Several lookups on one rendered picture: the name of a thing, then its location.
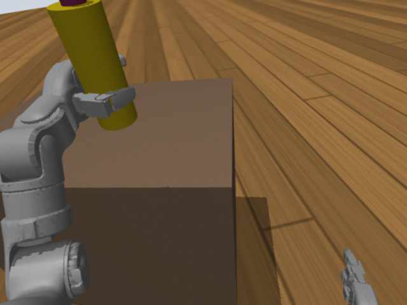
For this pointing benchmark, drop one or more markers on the left robot hand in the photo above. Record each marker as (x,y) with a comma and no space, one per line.
(63,81)

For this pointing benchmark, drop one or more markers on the left robot arm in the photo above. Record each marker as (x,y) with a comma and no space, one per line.
(36,209)

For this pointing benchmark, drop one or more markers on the right robot hand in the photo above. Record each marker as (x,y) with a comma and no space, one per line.
(356,291)

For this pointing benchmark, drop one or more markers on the bottle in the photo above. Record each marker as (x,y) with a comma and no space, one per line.
(86,35)

